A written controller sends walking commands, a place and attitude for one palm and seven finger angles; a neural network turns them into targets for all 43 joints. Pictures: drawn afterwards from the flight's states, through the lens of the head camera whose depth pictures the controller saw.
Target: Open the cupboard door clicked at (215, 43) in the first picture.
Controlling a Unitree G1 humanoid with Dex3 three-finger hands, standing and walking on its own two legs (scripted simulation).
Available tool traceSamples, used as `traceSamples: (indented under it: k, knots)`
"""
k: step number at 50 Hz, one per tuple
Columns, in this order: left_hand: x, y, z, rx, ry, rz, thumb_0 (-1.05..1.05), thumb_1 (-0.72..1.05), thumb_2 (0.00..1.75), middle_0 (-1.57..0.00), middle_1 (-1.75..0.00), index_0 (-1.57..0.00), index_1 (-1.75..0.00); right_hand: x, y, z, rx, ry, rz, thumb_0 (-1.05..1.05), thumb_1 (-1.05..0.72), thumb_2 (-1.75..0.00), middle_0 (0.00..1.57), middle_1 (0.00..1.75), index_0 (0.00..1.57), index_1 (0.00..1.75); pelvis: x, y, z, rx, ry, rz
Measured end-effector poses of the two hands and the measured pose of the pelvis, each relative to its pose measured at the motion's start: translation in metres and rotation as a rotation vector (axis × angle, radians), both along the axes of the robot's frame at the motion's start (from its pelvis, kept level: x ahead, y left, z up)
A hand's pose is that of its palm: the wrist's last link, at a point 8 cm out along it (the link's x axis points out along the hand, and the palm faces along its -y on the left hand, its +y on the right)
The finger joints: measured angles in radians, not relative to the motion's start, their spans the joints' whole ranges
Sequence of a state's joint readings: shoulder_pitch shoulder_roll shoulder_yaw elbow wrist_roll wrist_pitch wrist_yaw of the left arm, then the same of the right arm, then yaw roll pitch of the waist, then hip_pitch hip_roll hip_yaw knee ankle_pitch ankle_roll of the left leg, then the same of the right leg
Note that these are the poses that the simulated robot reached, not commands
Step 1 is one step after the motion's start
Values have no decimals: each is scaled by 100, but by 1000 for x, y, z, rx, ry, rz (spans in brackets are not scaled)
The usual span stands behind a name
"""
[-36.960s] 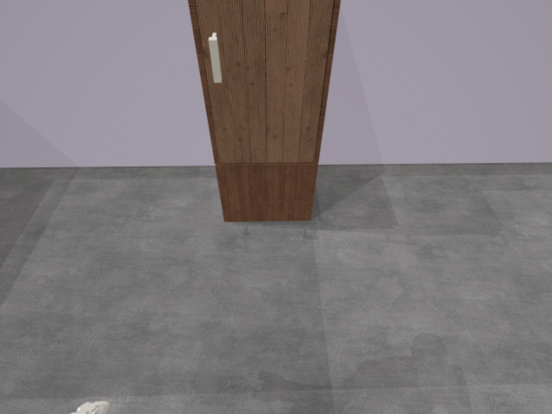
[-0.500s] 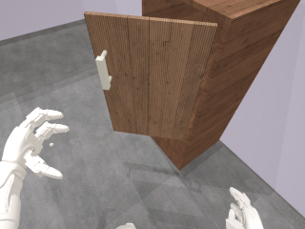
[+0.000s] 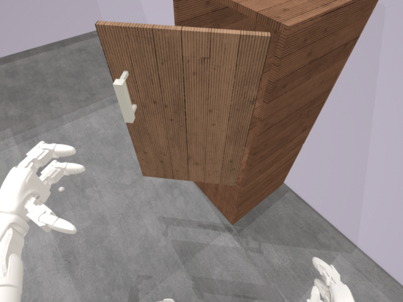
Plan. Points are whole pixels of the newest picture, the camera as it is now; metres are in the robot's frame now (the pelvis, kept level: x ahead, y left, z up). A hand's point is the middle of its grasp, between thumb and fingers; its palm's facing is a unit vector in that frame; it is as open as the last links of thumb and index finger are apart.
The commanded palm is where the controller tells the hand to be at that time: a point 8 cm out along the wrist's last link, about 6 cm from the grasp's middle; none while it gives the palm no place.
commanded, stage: raise the hand with hooked fingers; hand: left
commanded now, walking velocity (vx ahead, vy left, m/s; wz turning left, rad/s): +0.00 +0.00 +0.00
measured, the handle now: (127, 97) +0.58 +0.23 +0.07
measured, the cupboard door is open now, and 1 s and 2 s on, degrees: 45 45 45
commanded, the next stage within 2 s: move the hooked fingers beside the handle in 0.08 s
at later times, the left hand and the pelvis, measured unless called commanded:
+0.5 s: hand (74, 168) +0.33 +0.27 +0.09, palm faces -0.04 -1.00 -0.02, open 14.0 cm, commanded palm +0.32 +0.32 +0.09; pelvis +0.00 -0.01 +0.00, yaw +0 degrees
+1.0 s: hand (85, 137) +0.42 +0.27 +0.09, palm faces -0.05 -1.00 -0.01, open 14.0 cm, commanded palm +0.40 +0.33 +0.08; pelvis +0.00 +0.00 -0.01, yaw -1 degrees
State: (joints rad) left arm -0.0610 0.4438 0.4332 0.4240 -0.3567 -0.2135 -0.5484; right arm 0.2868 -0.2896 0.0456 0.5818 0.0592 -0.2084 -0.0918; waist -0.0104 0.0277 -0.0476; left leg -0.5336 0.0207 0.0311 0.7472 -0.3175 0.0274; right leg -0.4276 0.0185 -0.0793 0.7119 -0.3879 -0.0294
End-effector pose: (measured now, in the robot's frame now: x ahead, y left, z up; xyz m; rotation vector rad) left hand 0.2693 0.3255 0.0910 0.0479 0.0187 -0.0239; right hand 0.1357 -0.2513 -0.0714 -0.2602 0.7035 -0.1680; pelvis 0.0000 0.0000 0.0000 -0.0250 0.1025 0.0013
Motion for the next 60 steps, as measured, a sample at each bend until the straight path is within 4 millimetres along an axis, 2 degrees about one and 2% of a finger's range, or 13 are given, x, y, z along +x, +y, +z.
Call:
traceSamples:
  k: [12, 19, 30, 41, 60]
  knots:
    - [1, -4, 0, -10, 7, -3, -1, -50, 30, -31, -120, -30, -120, 12, 2, -1, 17, -22, 16, 2, -90, -90, 20, 30, 20, 30, 0, -4, -1, 3, 4, 2]
    - [20, -3, -1, -19, 1, 1, -1, -50, 30, -31, -120, -30, -120, 7, -2, -6, -3, 20, 16, 1, -90, -90, 20, 30, 20, 30, -2, -6, -2, 1, 11, 13]
    - [67, -4, -2, -27, 19, -17, -1, -50, 30, -31, -120, -30, -120, -24, -14, -15, -20, 124, -46, 1, -90, -90, 20, 30, 20, 30, -2, -5, -5, 2, 45, -4]
    - [99, 0, -4, -34, 17, -21, -1, -50, 30, -31, -120, -30, -120, -60, -20, -26, -33, 264, -107, 1, -90, -90, 20, 30, 20, 30, 2, 0, -8, -1, 83, -15]
    - [157, 5, -2, -43, 3, -30, -1, -50, 30, -30, -120, -30, -120, -90, -15, -34, -48, 409, -159, 1, -90, -90, 20, 30, 20, 30, 3, 8, -16, -14, 151, -24]
